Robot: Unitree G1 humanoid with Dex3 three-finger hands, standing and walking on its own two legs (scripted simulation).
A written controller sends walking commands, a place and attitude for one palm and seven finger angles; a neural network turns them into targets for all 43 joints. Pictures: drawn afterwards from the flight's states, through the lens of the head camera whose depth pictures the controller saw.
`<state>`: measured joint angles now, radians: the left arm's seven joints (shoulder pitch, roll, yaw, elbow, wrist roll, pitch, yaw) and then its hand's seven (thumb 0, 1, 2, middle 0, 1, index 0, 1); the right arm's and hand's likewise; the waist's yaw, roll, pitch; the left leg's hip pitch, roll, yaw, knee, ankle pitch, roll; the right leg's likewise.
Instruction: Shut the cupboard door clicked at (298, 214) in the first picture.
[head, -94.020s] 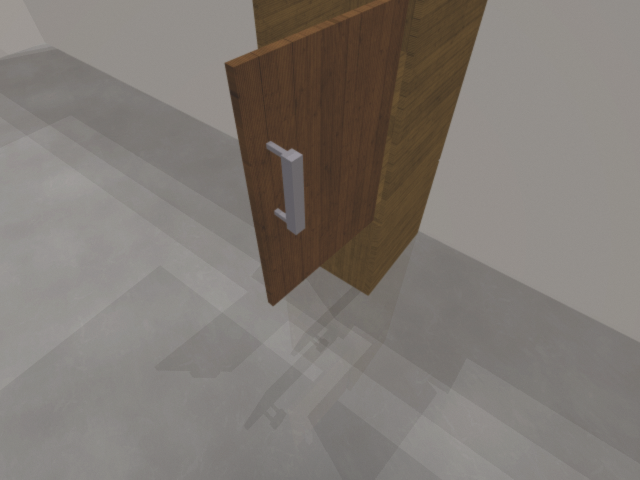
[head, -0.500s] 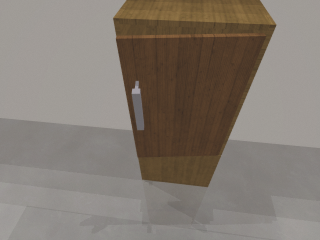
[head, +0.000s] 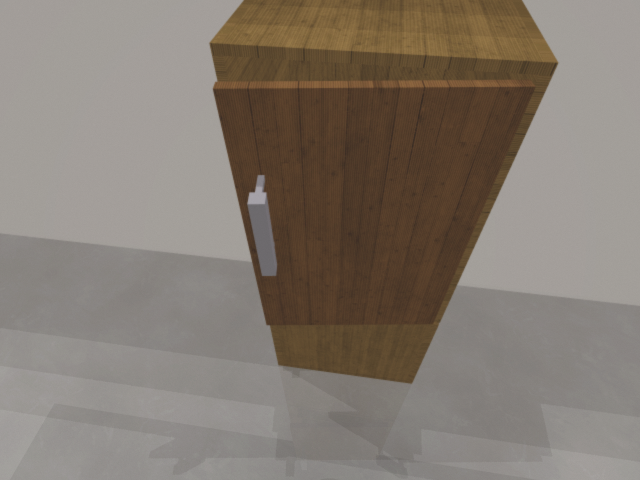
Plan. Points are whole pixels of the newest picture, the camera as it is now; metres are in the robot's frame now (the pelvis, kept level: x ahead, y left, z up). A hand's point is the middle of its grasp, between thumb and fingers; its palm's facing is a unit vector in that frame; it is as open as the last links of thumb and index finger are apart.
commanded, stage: come to a stop and stand still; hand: left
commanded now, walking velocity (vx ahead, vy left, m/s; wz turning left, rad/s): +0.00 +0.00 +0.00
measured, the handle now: (265, 227) +0.47 +0.12 +0.02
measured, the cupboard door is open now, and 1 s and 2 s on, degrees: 8 8 8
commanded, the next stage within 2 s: look again from close up in 0.34 s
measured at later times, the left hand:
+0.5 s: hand out of the picture +0.02 +0.15 -0.17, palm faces +0.02 -0.98 -0.22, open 7.3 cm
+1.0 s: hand out of the picture +0.00 +0.13 -0.17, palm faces +0.04 -0.98 -0.19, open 7.3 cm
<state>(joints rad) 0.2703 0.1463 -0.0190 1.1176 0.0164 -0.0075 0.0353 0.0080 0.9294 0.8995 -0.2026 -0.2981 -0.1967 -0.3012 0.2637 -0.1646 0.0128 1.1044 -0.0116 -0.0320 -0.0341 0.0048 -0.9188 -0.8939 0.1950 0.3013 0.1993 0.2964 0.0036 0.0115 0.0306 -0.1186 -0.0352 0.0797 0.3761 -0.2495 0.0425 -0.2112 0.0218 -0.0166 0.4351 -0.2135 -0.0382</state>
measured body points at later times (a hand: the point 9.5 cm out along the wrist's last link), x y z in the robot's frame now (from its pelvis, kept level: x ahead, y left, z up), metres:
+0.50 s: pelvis +0.01 -0.02 +0.00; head +0.03 -0.03 +0.45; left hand +0.02 +0.20 -0.15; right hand +0.00 -0.23 -0.17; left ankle -0.03 +0.09 -0.74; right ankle +0.01 -0.09 -0.74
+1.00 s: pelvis +0.01 -0.04 +0.00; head +0.02 -0.04 +0.45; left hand +0.00 +0.18 -0.16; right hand -0.01 -0.25 -0.16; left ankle -0.03 +0.09 -0.74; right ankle +0.01 -0.09 -0.74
